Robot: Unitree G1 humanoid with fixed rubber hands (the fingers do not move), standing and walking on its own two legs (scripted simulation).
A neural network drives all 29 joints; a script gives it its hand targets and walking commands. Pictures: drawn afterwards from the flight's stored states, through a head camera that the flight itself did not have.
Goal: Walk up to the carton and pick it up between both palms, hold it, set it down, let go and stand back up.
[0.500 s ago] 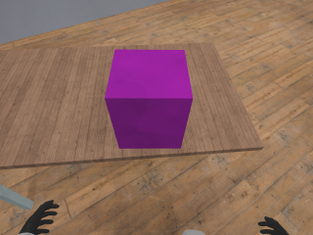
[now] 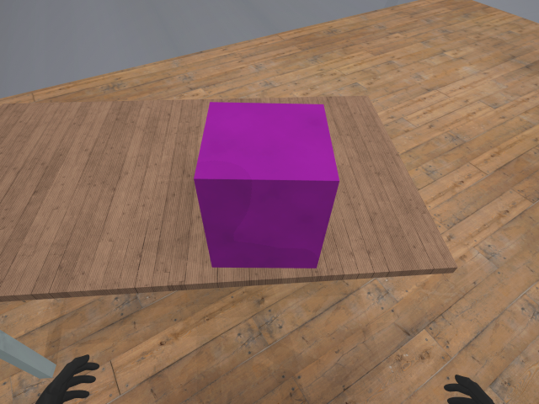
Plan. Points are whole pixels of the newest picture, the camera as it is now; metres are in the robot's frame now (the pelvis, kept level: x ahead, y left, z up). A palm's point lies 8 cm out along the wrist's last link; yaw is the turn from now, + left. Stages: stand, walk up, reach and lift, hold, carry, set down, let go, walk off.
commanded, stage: walk up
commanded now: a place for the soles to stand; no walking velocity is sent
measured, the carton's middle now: (265, 189) +0.48 +0.00 +0.01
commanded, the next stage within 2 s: reach and lift in 0.72 s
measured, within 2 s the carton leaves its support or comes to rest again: neither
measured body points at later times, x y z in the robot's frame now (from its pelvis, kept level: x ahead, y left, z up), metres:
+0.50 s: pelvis +0.00 +0.00 +0.00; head +0.00 +0.00 +0.45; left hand +0.14 +0.31 -0.07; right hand +0.11 -0.32 -0.09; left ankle +0.00 +0.13 -0.72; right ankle +0.04 -0.14 -0.72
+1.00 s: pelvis +0.00 -0.01 +0.00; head +0.01 -0.03 +0.45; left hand +0.18 +0.25 -0.07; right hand +0.16 -0.31 -0.09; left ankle +0.00 +0.13 -0.72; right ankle +0.04 -0.15 -0.72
